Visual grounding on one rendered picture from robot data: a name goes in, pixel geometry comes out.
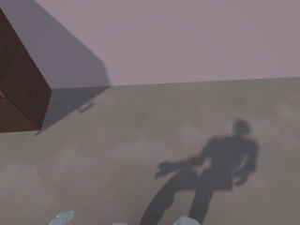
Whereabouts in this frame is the left robot hand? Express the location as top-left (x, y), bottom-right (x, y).
top-left (49, 211), bottom-right (75, 225)

